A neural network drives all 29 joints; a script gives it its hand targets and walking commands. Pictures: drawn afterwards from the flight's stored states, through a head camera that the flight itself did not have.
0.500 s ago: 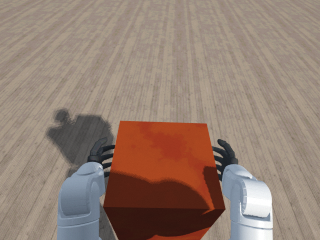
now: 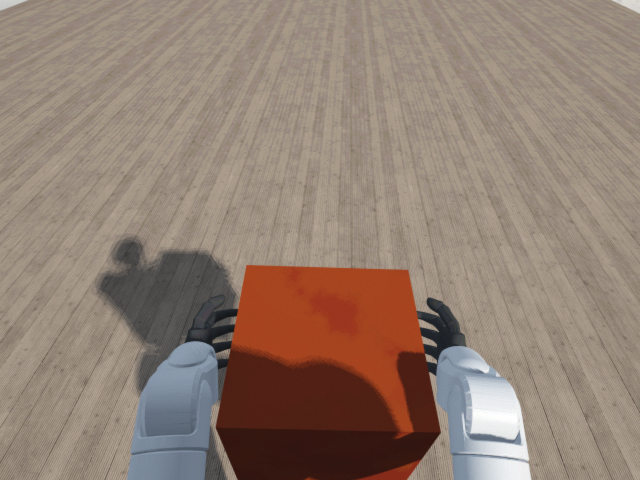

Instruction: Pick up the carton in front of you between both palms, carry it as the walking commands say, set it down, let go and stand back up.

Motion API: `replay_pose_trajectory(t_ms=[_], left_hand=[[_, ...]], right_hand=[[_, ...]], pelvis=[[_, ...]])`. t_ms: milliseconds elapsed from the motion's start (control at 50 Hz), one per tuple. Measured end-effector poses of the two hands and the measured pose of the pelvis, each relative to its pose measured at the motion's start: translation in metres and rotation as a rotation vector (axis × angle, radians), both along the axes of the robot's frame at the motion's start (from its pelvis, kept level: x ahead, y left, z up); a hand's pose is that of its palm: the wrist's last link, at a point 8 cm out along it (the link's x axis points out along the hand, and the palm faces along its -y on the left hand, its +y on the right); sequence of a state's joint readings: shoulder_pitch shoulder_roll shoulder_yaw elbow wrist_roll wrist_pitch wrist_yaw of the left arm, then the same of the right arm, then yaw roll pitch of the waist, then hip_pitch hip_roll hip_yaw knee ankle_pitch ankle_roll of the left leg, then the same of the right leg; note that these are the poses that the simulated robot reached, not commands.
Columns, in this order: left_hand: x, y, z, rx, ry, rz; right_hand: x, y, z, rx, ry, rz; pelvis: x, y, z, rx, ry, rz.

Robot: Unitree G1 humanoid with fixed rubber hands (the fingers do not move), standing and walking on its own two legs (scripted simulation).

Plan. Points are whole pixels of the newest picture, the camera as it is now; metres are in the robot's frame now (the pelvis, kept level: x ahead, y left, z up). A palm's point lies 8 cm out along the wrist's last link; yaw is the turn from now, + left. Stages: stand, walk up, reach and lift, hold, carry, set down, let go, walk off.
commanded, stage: carry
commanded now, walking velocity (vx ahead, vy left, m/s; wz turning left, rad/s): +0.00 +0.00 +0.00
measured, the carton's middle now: (323, 385) +0.27 +0.00 -0.02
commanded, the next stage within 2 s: hold in 0.96 s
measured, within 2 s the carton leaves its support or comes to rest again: neither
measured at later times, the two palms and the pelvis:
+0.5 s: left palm (206, 367) +0.26 +0.14 +0.05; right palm (456, 370) +0.26 -0.16 +0.05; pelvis -0.04 -0.01 +0.00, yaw +0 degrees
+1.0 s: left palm (210, 378) +0.25 +0.14 +0.04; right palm (464, 382) +0.25 -0.16 +0.05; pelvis -0.04 -0.01 +0.00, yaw +0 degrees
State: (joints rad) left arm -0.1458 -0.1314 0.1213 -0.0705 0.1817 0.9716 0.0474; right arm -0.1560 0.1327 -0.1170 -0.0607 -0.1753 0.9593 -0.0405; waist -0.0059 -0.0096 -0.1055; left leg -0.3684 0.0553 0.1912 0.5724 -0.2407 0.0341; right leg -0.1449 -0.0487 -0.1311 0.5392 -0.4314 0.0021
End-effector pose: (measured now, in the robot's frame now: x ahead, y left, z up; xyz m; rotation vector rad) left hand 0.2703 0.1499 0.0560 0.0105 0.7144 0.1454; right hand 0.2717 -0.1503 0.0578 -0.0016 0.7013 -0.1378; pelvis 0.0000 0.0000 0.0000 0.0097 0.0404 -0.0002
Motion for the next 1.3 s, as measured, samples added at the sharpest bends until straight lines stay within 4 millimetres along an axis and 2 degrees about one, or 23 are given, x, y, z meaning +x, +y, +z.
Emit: replay_pose_trajectory(t_ms=[240,380,480,660,1000,1100,1220,1300], left_hand=[[-0.005,-0.005,-0.016,0.026,-0.019,-0.025],[-0.004,-0.007,-0.013,0.017,-0.069,-0.018],[-0.01,-0.007,-0.009,0.016,-0.076,-0.014],[-0.019,-0.011,-0.014,0.022,-0.041,-0.022],[-0.023,-0.014,-0.013,0.019,-0.049,-0.018],[-0.028,-0.021,-0.014,0.02,-0.043,-0.049],[-0.02,-0.042,-0.012,0.016,-0.049,-0.149],[-0.016,-0.045,-0.009,0.007,-0.06,-0.178]], right_hand=[[-0.005,-0.005,-0.016,-0.028,-0.019,0.021],[-0.004,-0.007,-0.012,-0.024,-0.069,0.014],[-0.009,-0.007,-0.008,-0.023,-0.076,0.016],[-0.02,-0.01,-0.013,-0.027,-0.041,0.017],[-0.023,-0.014,-0.012,-0.024,-0.048,0.016],[-0.035,-0.021,-0.011,-0.05,-0.038,0.003],[-0.058,-0.04,-0.009,-0.049,-0.041,-0.1],[-0.064,-0.041,-0.005,-0.047,-0.051,-0.137]], pelvis=[[-0.024,-0.005,0.003,-0.006,-0.02,0.0],[-0.034,-0.007,0.003,-0.008,-0.015,0.0],[-0.036,-0.008,0.003,-0.007,-0.012,-0.002],[-0.039,-0.01,0.002,-0.008,-0.016,-0.002],[-0.045,-0.014,0.003,-0.006,-0.034,-0.006],[-0.048,-0.013,0.01,-0.003,-0.11,-0.07],[-0.053,-0.005,0.013,-0.017,-0.144,-0.114],[-0.056,0.003,0.013,-0.017,-0.156,-0.139]])
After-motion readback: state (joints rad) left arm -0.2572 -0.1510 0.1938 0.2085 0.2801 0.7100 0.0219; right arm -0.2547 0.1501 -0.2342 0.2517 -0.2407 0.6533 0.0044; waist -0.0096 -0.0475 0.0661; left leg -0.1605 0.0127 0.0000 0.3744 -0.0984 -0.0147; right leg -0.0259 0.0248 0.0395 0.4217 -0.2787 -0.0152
